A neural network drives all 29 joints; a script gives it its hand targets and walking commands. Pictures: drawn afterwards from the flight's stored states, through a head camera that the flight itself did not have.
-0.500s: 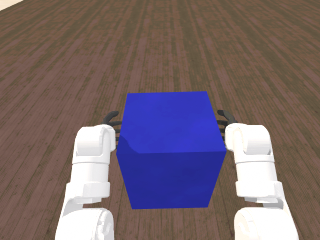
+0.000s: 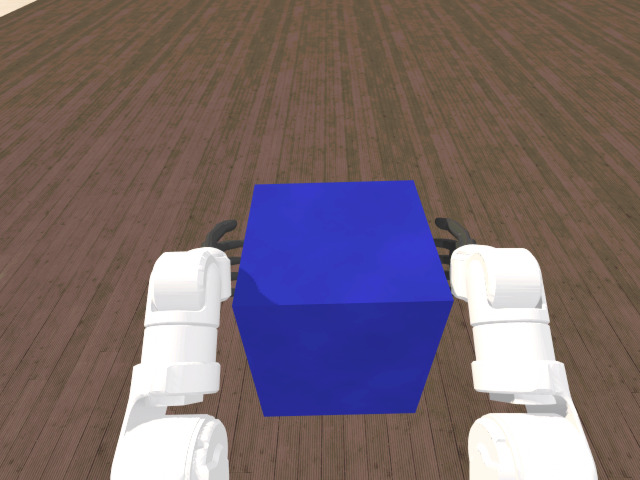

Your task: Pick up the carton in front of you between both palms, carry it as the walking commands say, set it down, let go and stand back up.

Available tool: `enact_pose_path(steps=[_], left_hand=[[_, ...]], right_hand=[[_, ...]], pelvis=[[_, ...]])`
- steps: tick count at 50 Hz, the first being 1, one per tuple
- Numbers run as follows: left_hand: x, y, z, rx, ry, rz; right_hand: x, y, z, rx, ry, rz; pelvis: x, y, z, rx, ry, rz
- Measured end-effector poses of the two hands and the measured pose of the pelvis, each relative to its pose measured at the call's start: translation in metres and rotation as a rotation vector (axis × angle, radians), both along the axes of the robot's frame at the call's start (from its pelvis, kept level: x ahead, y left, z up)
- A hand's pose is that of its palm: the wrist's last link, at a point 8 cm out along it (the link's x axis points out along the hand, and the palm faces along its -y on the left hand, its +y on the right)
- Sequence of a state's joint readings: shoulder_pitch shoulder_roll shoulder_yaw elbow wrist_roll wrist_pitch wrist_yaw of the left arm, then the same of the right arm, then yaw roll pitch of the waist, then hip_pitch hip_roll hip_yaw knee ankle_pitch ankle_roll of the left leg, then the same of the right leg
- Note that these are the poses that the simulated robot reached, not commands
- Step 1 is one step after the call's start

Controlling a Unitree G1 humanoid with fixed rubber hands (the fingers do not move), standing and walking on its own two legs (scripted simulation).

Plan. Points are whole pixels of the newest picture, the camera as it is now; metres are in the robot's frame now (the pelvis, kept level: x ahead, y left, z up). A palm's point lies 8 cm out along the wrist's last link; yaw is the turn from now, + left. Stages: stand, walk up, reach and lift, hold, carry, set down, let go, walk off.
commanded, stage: carry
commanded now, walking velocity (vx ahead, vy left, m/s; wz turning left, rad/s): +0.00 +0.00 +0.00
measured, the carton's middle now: (336, 301) +0.35 +0.00 +0.05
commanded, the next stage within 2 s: none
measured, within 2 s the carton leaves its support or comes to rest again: neither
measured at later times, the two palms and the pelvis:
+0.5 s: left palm (214, 277) +0.33 +0.15 +0.13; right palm (467, 275) +0.33 -0.15 +0.13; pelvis -0.01 +0.00 +0.00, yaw +0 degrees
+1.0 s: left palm (220, 278) +0.33 +0.14 +0.13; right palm (473, 277) +0.33 -0.16 +0.13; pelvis -0.01 -0.01 +0.00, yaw +0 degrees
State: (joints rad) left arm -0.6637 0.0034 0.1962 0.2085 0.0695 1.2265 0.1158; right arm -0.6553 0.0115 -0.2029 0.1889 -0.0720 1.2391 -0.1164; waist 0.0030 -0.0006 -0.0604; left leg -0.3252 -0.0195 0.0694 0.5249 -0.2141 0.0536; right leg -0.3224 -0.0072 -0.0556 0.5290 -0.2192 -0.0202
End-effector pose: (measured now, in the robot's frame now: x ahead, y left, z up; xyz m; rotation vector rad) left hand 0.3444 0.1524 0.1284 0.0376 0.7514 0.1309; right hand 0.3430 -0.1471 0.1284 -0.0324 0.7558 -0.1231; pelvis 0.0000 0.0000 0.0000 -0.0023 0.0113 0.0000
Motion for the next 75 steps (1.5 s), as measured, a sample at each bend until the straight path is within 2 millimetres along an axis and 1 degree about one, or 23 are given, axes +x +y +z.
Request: enact_pose_path(steps=[26,56,60,63,67,72,75], left_hand=[[-0.011,-0.004,-0.001,0.001,0.000,0.001],[-0.012,-0.011,-0.001,0.003,0.000,0.000],[-0.011,-0.012,0.002,0.007,-0.007,-0.002],[-0.006,-0.012,0.010,0.009,-0.025,-0.005],[0.010,-0.010,0.028,0.010,-0.078,-0.003],[0.038,-0.001,0.046,-0.005,-0.103,-0.006],[0.059,0.001,0.050,-0.009,-0.073,-0.005]], right_hand=[[-0.011,-0.003,-0.001,0.001,0.000,0.003],[-0.012,-0.011,-0.002,0.002,0.000,0.004],[-0.011,-0.012,0.000,0.000,-0.007,0.007],[-0.005,-0.012,0.008,-0.002,-0.025,0.011],[0.012,-0.010,0.029,-0.007,-0.078,0.014],[0.040,-0.001,0.052,-0.015,-0.103,0.008],[0.057,0.001,0.052,-0.011,-0.073,0.003]], pelvis=[[-0.011,-0.004,-0.001,0.002,0.002,0.001],[-0.012,-0.010,-0.001,0.003,0.009,0.001],[-0.010,-0.011,-0.001,0.004,0.012,0.000],[-0.006,-0.011,0.000,0.004,0.020,0.001],[0.004,-0.008,-0.002,-0.001,0.032,0.000],[0.030,0.000,-0.005,0.006,0.046,-0.002],[0.047,0.003,-0.002,-0.003,0.059,0.001]])
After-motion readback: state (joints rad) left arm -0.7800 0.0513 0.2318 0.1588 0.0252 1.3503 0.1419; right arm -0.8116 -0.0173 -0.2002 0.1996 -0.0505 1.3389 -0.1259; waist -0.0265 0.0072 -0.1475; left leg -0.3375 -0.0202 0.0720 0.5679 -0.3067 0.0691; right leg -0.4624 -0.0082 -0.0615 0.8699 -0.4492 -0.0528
